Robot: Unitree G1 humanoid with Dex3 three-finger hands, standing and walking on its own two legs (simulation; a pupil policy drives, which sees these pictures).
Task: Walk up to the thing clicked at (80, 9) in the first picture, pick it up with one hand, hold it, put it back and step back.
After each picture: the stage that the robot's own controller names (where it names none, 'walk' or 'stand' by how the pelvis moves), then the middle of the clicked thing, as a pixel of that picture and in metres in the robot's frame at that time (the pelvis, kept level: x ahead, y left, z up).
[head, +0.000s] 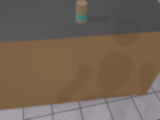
stand; (81, 11) +0.88 +0.00 +0.01
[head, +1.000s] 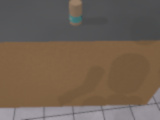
rise first; (75, 12) +0.79 +0.07 +0.03
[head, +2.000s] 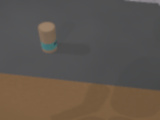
walk; (48, 38) +0.56 +0.17 +0.04
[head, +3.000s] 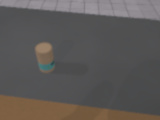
stand; (45, 58) +0.50 +0.17 +0.02
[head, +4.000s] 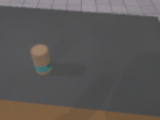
stand; (41, 60) +0.48 +0.18 +0.01
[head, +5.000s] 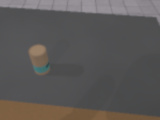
stand; (40, 60) +0.48 +0.19 +0.01
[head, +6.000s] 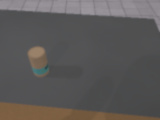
stand; (39, 62) +0.48 +0.19 +0.01
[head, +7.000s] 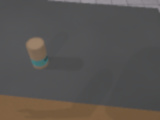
rise first; (38, 53) +0.49 +0.20 +0.01
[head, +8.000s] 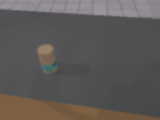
go down; (47, 59) +0.49 +0.19 +0.01
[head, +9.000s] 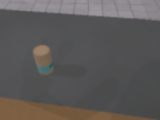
go down; (43, 60) +0.49 +0.18 +0.02
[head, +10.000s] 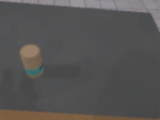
go down; (32, 61) +0.45 +0.18 +0.03
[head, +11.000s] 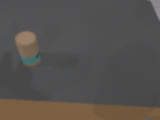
close in; (28, 49) +0.48 +0.18 +0.04
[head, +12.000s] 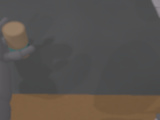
close; (17, 41) +0.49 +0.20 +0.07
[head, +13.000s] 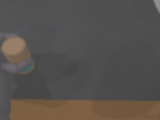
lift; (19, 56) +0.43 +0.18 +0.07
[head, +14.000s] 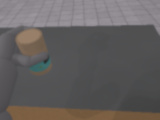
lift; (35, 53) +0.34 +0.14 +0.24
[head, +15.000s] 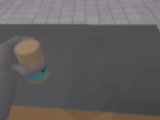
hold; (33, 62) +0.33 +0.16 +0.20
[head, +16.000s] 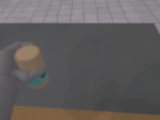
hold; (33, 67) +0.33 +0.16 +0.18
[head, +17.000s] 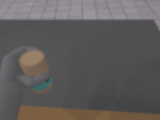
crouch; (37, 72) +0.33 +0.14 +0.15
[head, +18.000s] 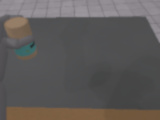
crouch; (22, 39) +0.43 +0.18 +0.20
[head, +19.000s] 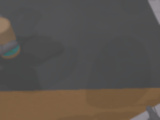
lower; (4, 39) +0.48 +0.20 +0.07
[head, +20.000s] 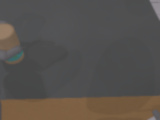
lower; (8, 45) +0.47 +0.20 +0.07
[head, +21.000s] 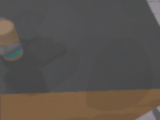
lower; (7, 41) +0.48 +0.19 +0.08
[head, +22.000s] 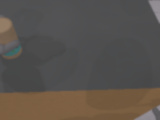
lower; (6, 39) +0.48 +0.20 +0.08
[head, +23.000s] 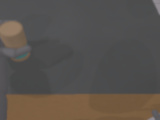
open; (15, 42) +0.47 +0.18 +0.07
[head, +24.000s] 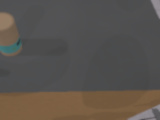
rise; (6, 35) +0.48 +0.19 +0.08
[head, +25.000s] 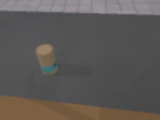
sink last; (47, 60) +0.48 +0.18 +0.04
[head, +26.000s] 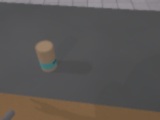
stand; (46, 56) +0.48 +0.17 +0.03
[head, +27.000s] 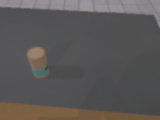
stand; (38, 63) +0.46 +0.19 +0.01
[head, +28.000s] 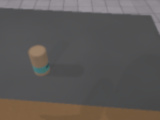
stand; (39, 61) +0.48 +0.19 +0.01
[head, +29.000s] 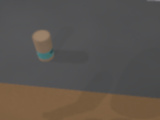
walk; (43, 46) +0.51 +0.17 +0.03
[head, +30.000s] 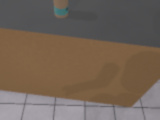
walk; (60, 3) +0.75 +0.11 +0.03
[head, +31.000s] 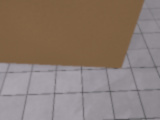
walk; out of the picture +1.12 +0.23 +0.04
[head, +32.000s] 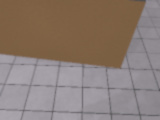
stand; out of the picture +1.25 +0.14 +0.02
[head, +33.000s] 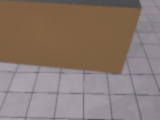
stand; out of the picture +1.25 +0.16 +0.01
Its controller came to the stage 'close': yes
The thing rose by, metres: 0.20
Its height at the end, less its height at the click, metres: +0.00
